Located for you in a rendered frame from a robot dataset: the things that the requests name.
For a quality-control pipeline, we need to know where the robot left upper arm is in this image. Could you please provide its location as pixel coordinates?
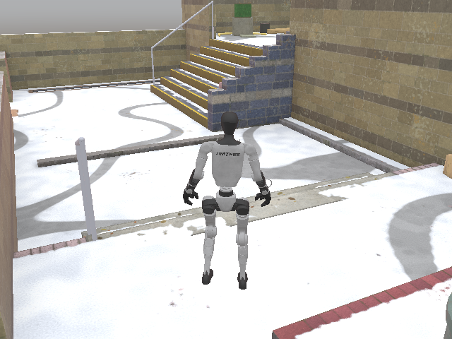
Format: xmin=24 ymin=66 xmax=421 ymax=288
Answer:
xmin=193 ymin=141 xmax=214 ymax=180

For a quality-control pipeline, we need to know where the left robot hand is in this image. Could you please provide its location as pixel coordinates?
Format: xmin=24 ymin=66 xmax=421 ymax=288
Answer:
xmin=183 ymin=190 xmax=198 ymax=206

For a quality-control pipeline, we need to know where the robot right upper arm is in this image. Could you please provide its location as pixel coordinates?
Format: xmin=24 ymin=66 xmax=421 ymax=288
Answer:
xmin=243 ymin=143 xmax=263 ymax=182

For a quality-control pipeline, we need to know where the robot right forearm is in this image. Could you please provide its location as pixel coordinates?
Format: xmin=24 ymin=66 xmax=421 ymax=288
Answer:
xmin=256 ymin=171 xmax=269 ymax=195

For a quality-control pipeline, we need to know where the robot left thigh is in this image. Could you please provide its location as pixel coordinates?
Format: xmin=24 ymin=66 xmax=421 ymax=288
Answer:
xmin=202 ymin=196 xmax=217 ymax=239

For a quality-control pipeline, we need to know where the robot left forearm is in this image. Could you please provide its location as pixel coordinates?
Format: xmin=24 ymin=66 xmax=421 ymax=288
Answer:
xmin=185 ymin=169 xmax=200 ymax=194

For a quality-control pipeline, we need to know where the right robot hand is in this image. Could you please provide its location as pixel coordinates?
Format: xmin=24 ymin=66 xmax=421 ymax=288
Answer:
xmin=255 ymin=191 xmax=271 ymax=207

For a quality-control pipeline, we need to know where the left robot foot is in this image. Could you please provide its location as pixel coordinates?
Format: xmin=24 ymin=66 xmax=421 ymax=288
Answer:
xmin=202 ymin=269 xmax=213 ymax=285

